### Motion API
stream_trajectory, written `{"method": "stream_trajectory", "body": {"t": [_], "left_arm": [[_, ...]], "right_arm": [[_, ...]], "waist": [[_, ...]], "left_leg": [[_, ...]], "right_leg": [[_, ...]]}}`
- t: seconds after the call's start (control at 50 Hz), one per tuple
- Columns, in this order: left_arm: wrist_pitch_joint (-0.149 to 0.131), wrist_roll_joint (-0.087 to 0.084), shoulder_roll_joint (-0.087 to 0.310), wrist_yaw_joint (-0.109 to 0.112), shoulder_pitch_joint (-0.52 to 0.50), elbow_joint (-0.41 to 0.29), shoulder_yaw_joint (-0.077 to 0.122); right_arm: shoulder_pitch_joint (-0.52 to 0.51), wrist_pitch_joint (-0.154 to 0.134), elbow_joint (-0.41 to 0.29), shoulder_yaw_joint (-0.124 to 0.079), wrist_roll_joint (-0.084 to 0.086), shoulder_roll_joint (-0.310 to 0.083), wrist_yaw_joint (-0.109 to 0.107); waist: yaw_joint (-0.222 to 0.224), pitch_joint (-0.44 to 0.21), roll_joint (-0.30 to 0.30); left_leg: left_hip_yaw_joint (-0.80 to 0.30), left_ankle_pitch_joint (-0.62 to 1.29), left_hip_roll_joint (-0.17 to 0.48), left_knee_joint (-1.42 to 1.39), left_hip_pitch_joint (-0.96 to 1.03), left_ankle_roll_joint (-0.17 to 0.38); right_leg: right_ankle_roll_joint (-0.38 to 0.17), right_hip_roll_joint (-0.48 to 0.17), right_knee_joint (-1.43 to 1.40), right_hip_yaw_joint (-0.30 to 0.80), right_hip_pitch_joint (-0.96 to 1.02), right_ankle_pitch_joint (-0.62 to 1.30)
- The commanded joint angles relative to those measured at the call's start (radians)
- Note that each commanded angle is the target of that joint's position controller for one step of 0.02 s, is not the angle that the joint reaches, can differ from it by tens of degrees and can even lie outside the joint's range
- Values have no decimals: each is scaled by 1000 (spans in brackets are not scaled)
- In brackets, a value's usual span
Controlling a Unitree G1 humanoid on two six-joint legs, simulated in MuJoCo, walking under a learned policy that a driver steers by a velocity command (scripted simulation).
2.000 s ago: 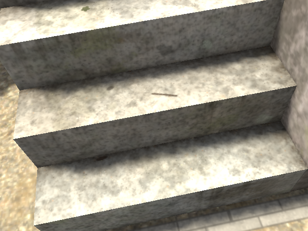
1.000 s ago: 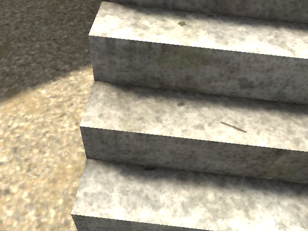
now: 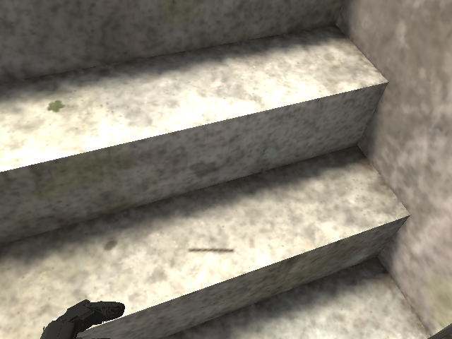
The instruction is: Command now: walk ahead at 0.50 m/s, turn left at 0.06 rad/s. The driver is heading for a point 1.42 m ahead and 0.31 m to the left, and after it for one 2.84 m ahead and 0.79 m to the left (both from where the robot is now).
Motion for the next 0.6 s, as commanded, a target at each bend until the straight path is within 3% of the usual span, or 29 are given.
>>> {"method": "stream_trajectory", "body": {"t": [0.02,0.04,0.06,0.08,0.1,0.12,0.14,0.16,0.18,0.2,0.22,0.24,0.26,0.28,0.3,0.32,0.34,0.36,0.4,0.44,0.5,0.52,0.54,0.58,0.6], "left_arm": [[20,24,1,-16,-89,-118,-8],[16,10,-30,-19,-74,-109,-25],[7,-10,-40,-17,-76,-110,-32],[4,-24,-40,-1,-73,-112,-25],[-8,-28,-23,17,3,-81,-14],[-21,-28,12,32,101,-50,5],[-42,-20,5,42,157,-25,5],[-70,-7,25,44,199,9,14],[-92,18,36,38,246,45,17],[-84,25,92,27,291,47,27],[-63,27,187,21,316,40,70],[-48,10,206,16,221,26,85],[-54,-2,144,18,129,31,66],[-69,-7,64,20,137,81,41],[-79,4,14,28,187,128,23],[-82,14,4,34,245,170,21],[-90,9,15,36,290,206,24],[-98,4,46,36,311,229,33],[-111,-1,91,38,289,238,43],[-116,0,109,34,310,259,50],[-117,-6,115,44,338,285,48],[-117,-4,122,49,349,291,50],[-103,0,112,55,351,302,49],[-94,14,147,76,350,301,65],[-86,4,130,75,307,301,65]], "right_arm": [[-135,-33,-62,-43,3,-173,11],[-197,-32,-82,-38,-7,-149,6],[-226,-28,-97,-35,-4,-133,3],[-191,-33,-88,-41,-7,-140,4],[-202,-35,-90,-49,-17,-148,10],[-212,-35,-95,-54,-13,-144,15],[-216,-24,-87,-59,7,-147,21],[-208,-13,-91,-58,26,-121,26],[-202,-9,-120,-46,28,-57,35],[-86,2,-152,-20,35,77,35],[15,35,-101,-34,24,29,6],[-87,50,-130,-44,-13,11,-8],[-251,58,-195,-45,-42,23,-18],[-356,59,-238,-33,-46,40,-18],[-386,62,-268,-23,-42,47,-12],[-394,66,-290,-18,-37,47,-6],[-395,71,-303,-12,-32,46,2],[-416,78,-317,-5,-28,57,10],[-455,94,-348,-2,-30,62,14],[-513,110,-381,2,-40,73,-2],[-621,114,-436,12,-37,85,-7],[-647,117,-448,12,-34,85,-3],[-659,116,-486,25,-39,112,11],[-750,117,-528,35,-42,136,22],[-756,110,-553,36,-44,118,26]], "waist": [[86,-94,211],[92,-118,236],[90,-116,247],[73,-124,304],[101,-179,310],[139,-236,285],[163,-259,242],[177,-228,183],[155,-184,80],[79,-314,-197],[119,-437,-160],[96,-323,-111],[75,-116,-93],[70,18,-91],[54,34,-65],[41,5,-26],[35,-11,33],[36,-21,44],[33,2,36],[53,-6,4],[89,12,21],[101,6,16],[77,-4,7],[95,-35,-54],[81,-29,-87]], "left_leg": [[-134,424,142,-123,49,170],[-85,497,120,-137,-23,156],[-62,568,109,-141,-88,143],[-111,693,143,-145,-41,152],[-152,776,177,-71,42,149],[-171,845,178,43,137,139],[-164,877,160,156,171,124],[-142,771,95,313,151,92],[-156,348,40,520,-86,64],[-132,-281,-78,848,-416,-12],[-187,-277,-117,1290,-453,-35],[-150,-212,-113,1626,-585,-36],[-128,-214,-98,1763,-750,-36],[-128,-224,-90,1886,-871,-27],[-153,-208,-85,1941,-901,-10],[-161,-199,-86,1972,-931,10],[-186,-188,-79,1934,-965,26],[-184,-175,-88,1937,-993,34],[-170,-148,-95,1941,-1024,26],[-154,-195,-93,2059,-1153,27],[-143,-226,-66,1932,-1213,16],[-129,-227,-56,1887,-1219,11],[-105,-215,-13,1778,-1211,9],[-63,-240,6,1698,-1224,10],[-47,-284,55,1493,-1154,18]], "right_leg": [[-50,-75,-269,-132,63,60],[-61,-81,-422,-140,229,102],[-71,-73,-646,-132,389,148],[-76,-43,-768,-134,437,140],[-95,-46,-856,-88,490,174],[-106,-46,-1005,-69,538,220],[-110,-15,-1201,-125,612,346],[-95,-6,-1438,-166,686,484],[-68,-97,-1392,-127,841,708],[-132,-411,-1188,164,1123,1407],[-273,-517,-1300,315,1018,1100],[-336,-509,-1410,331,867,558],[-326,-449,-1461,237,725,266],[-305,-395,-1470,135,653,243],[-284,-371,-1461,65,628,277],[-264,-363,-1462,35,661,226],[-239,-363,-1465,21,694,100],[-226,-368,-1478,11,717,16],[-230,-385,-1520,-33,682,23],[-248,-419,-1548,-32,758,8],[-237,-389,-1592,-103,812,-19],[-236,-382,-1600,-121,839,-8],[-229,-350,-1595,-142,843,9],[-246,-364,-1635,-156,933,124],[-241,-343,-1669,-225,948,309]]}}
Next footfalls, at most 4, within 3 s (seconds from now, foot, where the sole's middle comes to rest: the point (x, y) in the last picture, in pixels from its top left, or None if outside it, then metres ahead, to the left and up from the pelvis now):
0.16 right None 0.14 -0.15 -0.78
0.68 left None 0.16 0.15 -0.57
1.42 right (218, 227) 0.57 -0.02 -0.35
1.92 left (162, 97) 0.75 0.10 -0.14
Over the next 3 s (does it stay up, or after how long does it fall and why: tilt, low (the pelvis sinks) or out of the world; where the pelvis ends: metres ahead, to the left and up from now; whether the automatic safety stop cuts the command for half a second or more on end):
stays up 1.04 -0.03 0.85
